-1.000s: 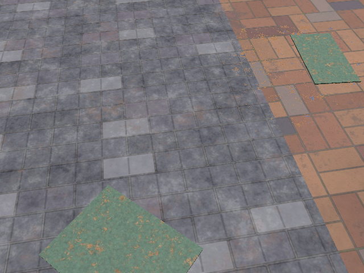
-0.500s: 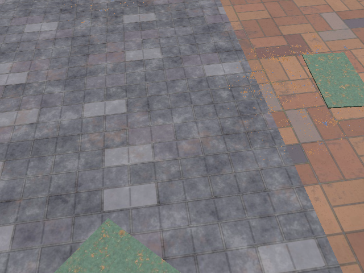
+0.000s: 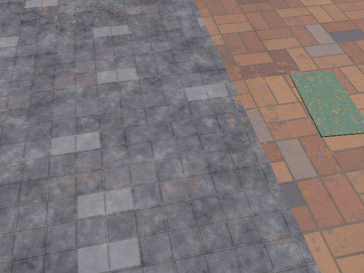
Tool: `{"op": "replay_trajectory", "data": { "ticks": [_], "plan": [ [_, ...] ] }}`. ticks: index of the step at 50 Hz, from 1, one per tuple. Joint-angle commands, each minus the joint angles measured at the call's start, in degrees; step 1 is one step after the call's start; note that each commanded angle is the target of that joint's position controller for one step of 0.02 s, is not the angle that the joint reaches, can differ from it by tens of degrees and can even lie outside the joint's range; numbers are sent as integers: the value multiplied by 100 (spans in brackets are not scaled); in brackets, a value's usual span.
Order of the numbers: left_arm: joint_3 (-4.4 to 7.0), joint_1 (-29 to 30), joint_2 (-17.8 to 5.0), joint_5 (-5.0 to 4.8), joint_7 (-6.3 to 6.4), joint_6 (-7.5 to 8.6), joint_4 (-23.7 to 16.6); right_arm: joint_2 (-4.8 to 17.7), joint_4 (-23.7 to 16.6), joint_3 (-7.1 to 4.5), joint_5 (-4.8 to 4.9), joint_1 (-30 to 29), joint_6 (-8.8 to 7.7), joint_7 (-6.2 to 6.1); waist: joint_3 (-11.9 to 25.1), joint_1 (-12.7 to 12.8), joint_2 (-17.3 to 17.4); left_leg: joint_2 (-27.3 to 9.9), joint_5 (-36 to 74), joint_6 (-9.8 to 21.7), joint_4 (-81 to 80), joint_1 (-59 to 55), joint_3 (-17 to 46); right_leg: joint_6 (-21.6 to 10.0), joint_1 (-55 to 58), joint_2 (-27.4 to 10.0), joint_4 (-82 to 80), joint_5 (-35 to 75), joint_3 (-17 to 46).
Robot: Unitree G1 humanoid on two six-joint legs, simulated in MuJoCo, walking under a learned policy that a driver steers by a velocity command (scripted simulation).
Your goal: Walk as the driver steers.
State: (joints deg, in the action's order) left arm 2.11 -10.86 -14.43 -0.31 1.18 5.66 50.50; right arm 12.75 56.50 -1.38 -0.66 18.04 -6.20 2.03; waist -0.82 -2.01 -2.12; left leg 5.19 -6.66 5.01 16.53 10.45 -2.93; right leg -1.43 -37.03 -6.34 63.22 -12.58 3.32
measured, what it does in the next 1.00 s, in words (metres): walks ahead, turning left: right foot, then left foot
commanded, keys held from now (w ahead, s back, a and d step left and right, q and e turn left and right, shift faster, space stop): q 0.66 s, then w+q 0.12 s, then w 0.22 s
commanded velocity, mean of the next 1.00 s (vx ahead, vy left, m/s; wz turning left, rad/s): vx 0.16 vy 0.00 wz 0.45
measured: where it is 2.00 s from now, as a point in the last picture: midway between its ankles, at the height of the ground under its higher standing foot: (118, 233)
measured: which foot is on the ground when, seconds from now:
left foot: down 0.00-0.22, up 0.24-0.64, down 0.66-1.00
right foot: up 0.00-0.20, down 0.22-0.66, up 0.68-1.00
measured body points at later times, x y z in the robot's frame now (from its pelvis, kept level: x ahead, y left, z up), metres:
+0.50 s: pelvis +0.12 -0.04 -0.01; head +0.16 -0.04 +0.44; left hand +0.18 +0.25 -0.12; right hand +0.30 -0.29 -0.13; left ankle +0.10 +0.09 -0.68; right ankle +0.22 -0.13 -0.74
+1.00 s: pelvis +0.16 +0.03 +0.01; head +0.15 +0.07 +0.46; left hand +0.16 +0.35 -0.11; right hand +0.34 -0.19 -0.09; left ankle +0.08 +0.08 -0.75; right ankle +0.36 -0.08 -0.68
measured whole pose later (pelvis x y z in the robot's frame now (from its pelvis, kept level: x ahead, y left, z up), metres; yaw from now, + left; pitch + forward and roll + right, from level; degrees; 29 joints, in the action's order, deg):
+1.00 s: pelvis +0.16 +0.03 +0.01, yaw +30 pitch +3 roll -3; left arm 5.6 -7.1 -17.9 -0.4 -0.1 4.0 48.8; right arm 13.6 44.4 -3.0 0.4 21.5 -3.5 -1.2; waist 2.3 -1.7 -2.1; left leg 1.5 -11.0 3.7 14.3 5.6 5.0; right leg 1.5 -33.7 -2.8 40.6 -0.5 2.4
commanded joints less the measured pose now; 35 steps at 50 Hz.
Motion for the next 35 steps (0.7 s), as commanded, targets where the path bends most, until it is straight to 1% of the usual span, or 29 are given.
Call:
{"op": "replay_trajectory", "data": {
  "ticks": [1,2,4,5,6,8,9,10,11,12,13,14,15,16,17,18,19,20,22,24,25,27,29,30,31,32,33,34,35],
  "plan": [
    [40,-347,-153,104,68,-17,-240,813,-416,-117,-6,-403,-55,-123,-55,399,456,-1291,3159,911,-586,920,707,230,711,105,-1199,816,-191],
    [18,-66,-109,93,71,-27,-318,912,-422,-146,29,-290,-8,-162,16,293,482,-1216,3104,817,-462,853,660,253,833,229,-1701,1080,-230],
    [16,359,-167,41,72,-76,-439,1089,-393,-203,108,-32,84,-215,157,116,576,-1229,2662,732,-240,596,799,320,1004,454,-2377,1381,-212],
    [28,491,-233,18,72,-103,-494,1118,-379,-222,140,51,132,-238,197,72,651,-1292,2426,718,-132,454,949,343,1039,519,-2596,1406,-156],
    [43,602,-305,9,70,-124,-553,1100,-373,-232,170,92,177,-262,209,55,712,-1358,2206,688,0,312,1125,344,1046,555,-2796,1348,-75],
    [106,596,-508,33,56,-120,-614,1039,-416,-256,219,37,248,-328,280,139,785,-1449,1749,559,362,50,1540,283,1202,569,-3250,1140,107],
    [149,435,-609,54,47,-87,-581,1022,-480,-273,241,-79,277,-366,345,247,788,-1425,1520,467,620,-21,1703,219,1437,583,-3556,1149,110],
    [202,109,-701,86,54,-40,-470,948,-570,-269,250,-207,305,-392,470,407,703,-1209,1256,317,1057,35,1716,114,1934,558,-3997,1473,22],
    [273,-266,-966,176,93,-1,-419,706,-703,-206,196,-155,307,-394,917,445,330,-785,537,88,1938,396,1525,-139,2867,-23,-4070,2567,362],
    [304,-456,-1227,239,146,-56,-506,232,-755,-101,38,368,285,-362,1432,224,-957,-48,-2479,-237,3436,1729,997,-701,4380,-1317,-3573,5034,1358],
    [310,-533,-1191,229,111,-141,-568,347,-756,-81,159,1009,282,-355,2088,125,-1847,82,-3592,-361,4652,2497,888,-1475,4744,-2227,-3890,4311,2643],
    [221,-247,-779,159,87,-168,-769,888,-698,-231,212,836,380,-375,1818,165,-968,-258,-3105,-503,5282,2694,1032,-1410,4294,-1894,-4167,3013,2531],
    [175,49,-623,94,99,-200,-840,1021,-806,-315,213,375,513,-407,1348,182,-481,-445,-2627,-638,5465,2896,889,-1163,3806,-1552,-4267,2095,1897],
    [145,330,-583,86,104,-239,-876,973,-828,-357,196,241,663,-460,1053,111,-262,-617,-2296,-767,5491,2812,845,-1041,3258,-1274,-4435,1486,1437],
    [150,509,-612,119,110,-275,-873,933,-883,-390,164,193,773,-493,825,46,-376,-685,-2004,-846,5507,2619,762,-1028,2735,-1104,-4602,1115,1100],
    [163,566,-657,176,117,-296,-838,799,-937,-380,161,229,838,-492,656,4,-527,-681,-1785,-890,5458,2338,596,-1027,2281,-908,-4780,1004,701],
    [168,556,-646,203,135,-307,-796,702,-995,-376,170,246,865,-490,573,-4,-619,-658,-1657,-908,5336,2222,479,-1060,2118,-814,-4880,984,430],
    [175,512,-648,206,161,-313,-753,642,-1070,-372,177,193,872,-489,545,19,-638,-666,-1594,-914,5157,2213,417,-1118,2125,-823,-4923,1045,268],
    [208,417,-716,173,219,-329,-690,585,-1266,-358,154,-68,874,-474,587,118,-556,-763,-1501,-907,4720,2266,400,-1252,2329,-1013,-4955,1176,170],
    [254,449,-829,138,256,-358,-676,546,-1433,-333,132,-283,872,-429,691,170,-501,-873,-1420,-866,4208,2104,371,-1301,2461,-1156,-4958,1132,61],
    [279,506,-893,124,260,-374,-680,540,-1499,-323,130,-360,873,-397,720,181,-516,-900,-1392,-827,3940,1932,319,-1291,2441,-1192,-4966,1062,-29],
    [326,591,-1012,89,239,-405,-679,610,-1594,-337,141,-439,881,-332,737,190,-591,-875,-1359,-721,3442,1535,160,-1229,2364,-1231,-4950,921,-209],
    [365,550,-1093,33,204,-431,-633,702,-1690,-375,141,-492,901,-270,716,208,-656,-826,-1374,-571,2961,1264,37,-1139,2438,-1318,-4866,756,-280],
    [381,554,-1121,-5,188,-448,-613,722,-1721,-394,139,-472,913,-235,701,174,-666,-800,-1317,-471,2626,1101,-17,-1062,2473,-1348,-4769,694,-318],
    [391,628,-1135,-59,178,-477,-604,707,-1698,-414,134,-332,919,-200,705,51,-626,-730,-1024,-345,2082,792,-127,-921,2431,-1311,-4576,600,-438],
    [383,602,-1067,-101,172,-509,-569,734,-1610,-455,123,-93,926,-184,735,-46,-543,-572,-746,-191,1546,350,-236,-700,2274,-1190,-4262,469,-611],
    [352,334,-866,-106,146,-553,-445,907,-1526,-541,99,176,931,-208,638,-93,-164,-555,-367,32,923,-182,63,-294,1821,-896,-3581,34,-915],
    [257,302,-457,50,59,-584,-532,1468,-1541,-695,109,420,931,-314,426,-12,1396,-1851,284,579,248,-826,1996,317,340,-169,-1801,-1574,-1564],
    [274,787,-461,147,61,-511,-940,1962,-1720,-744,24,399,827,-320,357,-47,1893,-2692,-384,1546,-50,-654,3549,468,-898,517,-625,-2486,-812]
  ]
}}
